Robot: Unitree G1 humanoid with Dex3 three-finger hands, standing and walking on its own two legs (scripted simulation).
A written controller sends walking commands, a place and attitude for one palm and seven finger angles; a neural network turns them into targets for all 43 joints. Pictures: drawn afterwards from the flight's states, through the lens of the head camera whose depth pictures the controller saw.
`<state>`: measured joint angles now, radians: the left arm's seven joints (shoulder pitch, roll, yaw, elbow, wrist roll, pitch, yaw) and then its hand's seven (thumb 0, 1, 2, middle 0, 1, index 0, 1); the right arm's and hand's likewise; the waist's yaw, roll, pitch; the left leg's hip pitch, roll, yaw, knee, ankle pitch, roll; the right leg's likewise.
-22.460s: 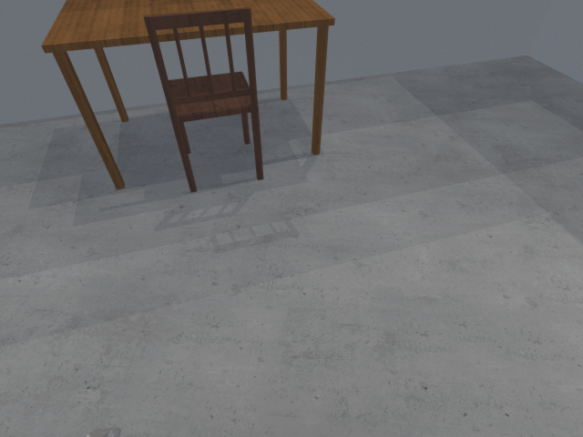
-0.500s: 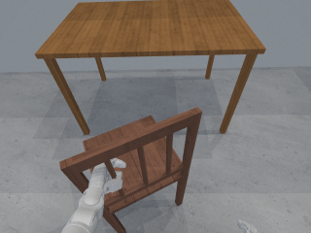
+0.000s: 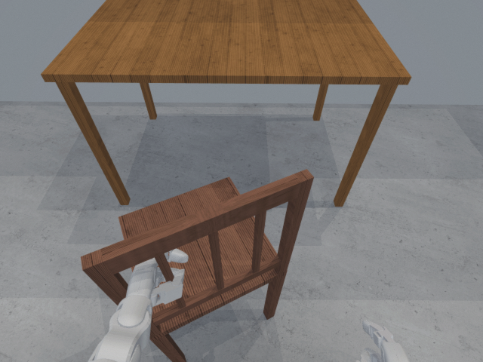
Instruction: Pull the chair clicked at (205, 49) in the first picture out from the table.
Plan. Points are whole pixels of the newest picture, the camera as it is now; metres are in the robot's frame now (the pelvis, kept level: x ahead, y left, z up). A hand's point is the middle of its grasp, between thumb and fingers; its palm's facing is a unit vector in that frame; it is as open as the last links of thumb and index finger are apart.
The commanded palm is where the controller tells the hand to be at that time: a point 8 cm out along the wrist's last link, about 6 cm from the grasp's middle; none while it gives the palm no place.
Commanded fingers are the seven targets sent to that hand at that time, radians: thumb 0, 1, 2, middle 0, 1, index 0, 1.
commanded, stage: open the thumb and straighten the fingers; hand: left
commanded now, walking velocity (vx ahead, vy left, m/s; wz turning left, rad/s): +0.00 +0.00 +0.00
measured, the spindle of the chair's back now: (216, 261) +0.33 +0.06 -0.10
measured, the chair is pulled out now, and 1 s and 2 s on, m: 0.51 0.51 0.51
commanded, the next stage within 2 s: draw the fingers out of the gap in 0.62 s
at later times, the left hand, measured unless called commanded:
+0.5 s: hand (177, 283) +0.27 +0.13 -0.06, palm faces -0.03 -0.98 -0.19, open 16.0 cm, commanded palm +0.25 +0.18 -0.04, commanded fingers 0.00 -0.55 0.20 0.00 0.00 0.00 0.00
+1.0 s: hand (173, 310) +0.22 +0.13 -0.06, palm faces -0.02 -0.99 -0.17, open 17.4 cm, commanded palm +0.20 +0.18 -0.04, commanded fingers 0.00 -0.55 0.20 0.00 0.00 0.00 0.00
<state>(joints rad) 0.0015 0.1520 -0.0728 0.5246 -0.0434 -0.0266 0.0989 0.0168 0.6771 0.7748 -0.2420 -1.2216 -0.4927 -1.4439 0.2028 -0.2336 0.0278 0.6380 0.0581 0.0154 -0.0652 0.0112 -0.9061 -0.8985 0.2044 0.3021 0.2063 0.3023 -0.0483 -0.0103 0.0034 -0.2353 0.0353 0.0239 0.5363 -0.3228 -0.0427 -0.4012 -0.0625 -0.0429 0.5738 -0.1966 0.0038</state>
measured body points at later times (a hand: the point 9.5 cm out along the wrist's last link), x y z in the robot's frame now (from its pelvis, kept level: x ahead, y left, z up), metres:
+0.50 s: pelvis +0.01 +0.01 -0.03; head +0.05 -0.02 +0.42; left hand +0.27 +0.18 -0.05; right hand +0.18 -0.23 -0.13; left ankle -0.03 +0.15 -0.73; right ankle +0.06 -0.12 -0.73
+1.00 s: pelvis +0.03 +0.00 -0.04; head +0.06 -0.01 +0.41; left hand +0.22 +0.18 -0.05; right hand +0.20 -0.24 -0.12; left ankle -0.03 +0.15 -0.73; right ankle +0.06 -0.12 -0.73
